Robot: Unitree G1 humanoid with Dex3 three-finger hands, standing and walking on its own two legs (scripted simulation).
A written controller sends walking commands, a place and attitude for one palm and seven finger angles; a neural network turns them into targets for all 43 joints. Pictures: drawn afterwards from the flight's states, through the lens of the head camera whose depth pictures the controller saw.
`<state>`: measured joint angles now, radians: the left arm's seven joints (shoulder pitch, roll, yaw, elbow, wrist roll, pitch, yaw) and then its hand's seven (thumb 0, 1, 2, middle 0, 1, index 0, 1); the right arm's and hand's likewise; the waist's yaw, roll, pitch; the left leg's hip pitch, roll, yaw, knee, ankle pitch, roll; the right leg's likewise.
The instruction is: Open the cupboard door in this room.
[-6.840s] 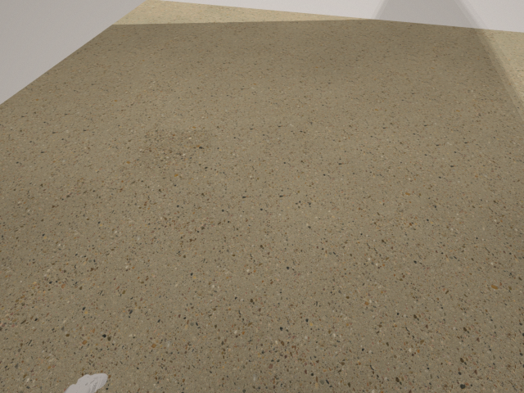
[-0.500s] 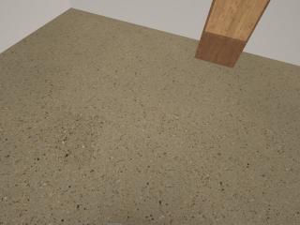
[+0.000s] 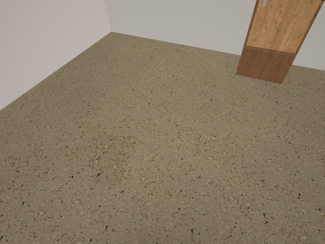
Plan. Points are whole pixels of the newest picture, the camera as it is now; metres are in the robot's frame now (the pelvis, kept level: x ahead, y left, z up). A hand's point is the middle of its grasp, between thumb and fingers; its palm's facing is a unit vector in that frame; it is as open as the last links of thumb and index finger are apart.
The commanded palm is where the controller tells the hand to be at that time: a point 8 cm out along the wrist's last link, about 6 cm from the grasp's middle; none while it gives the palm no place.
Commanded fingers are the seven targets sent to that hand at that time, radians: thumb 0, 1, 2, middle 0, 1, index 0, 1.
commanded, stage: stand and wait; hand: left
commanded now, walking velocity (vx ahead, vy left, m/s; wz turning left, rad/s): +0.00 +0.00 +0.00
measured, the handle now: out of the picture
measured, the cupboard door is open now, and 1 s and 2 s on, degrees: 0 0 0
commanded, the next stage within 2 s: turn or walk to find it in 0.68 s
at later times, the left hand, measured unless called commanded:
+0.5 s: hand out of the picture -0.03 +0.17 -0.17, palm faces +0.05 -0.99 -0.16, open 7.4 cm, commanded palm none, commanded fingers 0.00 0.90 0.90 -0.20 -0.30 -0.20 -0.30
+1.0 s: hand out of the picture -0.03 +0.19 -0.17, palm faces +0.02 -0.98 -0.18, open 7.4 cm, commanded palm none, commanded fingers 0.00 0.90 0.90 -0.20 -0.30 -0.20 -0.30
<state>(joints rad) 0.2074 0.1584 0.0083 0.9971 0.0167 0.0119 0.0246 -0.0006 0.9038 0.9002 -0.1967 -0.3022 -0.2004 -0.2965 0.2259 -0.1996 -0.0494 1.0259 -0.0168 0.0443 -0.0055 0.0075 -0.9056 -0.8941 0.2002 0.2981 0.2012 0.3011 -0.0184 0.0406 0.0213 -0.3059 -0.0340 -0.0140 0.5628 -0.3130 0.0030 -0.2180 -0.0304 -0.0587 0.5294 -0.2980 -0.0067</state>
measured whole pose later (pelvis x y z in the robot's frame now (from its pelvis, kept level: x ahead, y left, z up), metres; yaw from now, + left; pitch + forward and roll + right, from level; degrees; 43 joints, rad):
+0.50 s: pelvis -0.01 +0.01 +0.01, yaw +1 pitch -2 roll +0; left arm 0.28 0.14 -0.01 1.16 0.01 0.01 0.02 0.00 0.90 0.90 -0.20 -0.30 -0.20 -0.30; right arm 0.24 -0.15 -0.01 1.15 -0.01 0.00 -0.03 0.01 -0.93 -0.89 0.20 0.30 0.20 0.30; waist 0.01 -0.01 0.03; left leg -0.15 0.03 0.03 0.42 -0.23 -0.02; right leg -0.16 -0.03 -0.07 0.42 -0.23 0.01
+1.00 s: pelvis -0.02 +0.02 +0.00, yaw -1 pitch -1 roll +0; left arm 0.28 0.14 0.02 1.13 0.01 0.02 0.02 0.00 0.90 0.90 -0.20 -0.30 -0.20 -0.30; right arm 0.27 -0.13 -0.03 1.13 -0.01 0.01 -0.03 0.01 -0.91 -0.89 0.20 0.30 0.20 0.30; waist 0.01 0.01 0.04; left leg -0.21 0.03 0.07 0.47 -0.25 -0.01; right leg -0.24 -0.04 -0.03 0.48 -0.23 0.01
